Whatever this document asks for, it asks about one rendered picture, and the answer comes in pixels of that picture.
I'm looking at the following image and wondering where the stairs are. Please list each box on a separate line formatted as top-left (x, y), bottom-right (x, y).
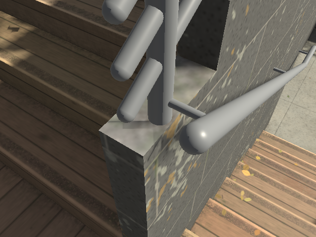
top-left (0, 0), bottom-right (180, 237)
top-left (181, 130), bottom-right (316, 237)

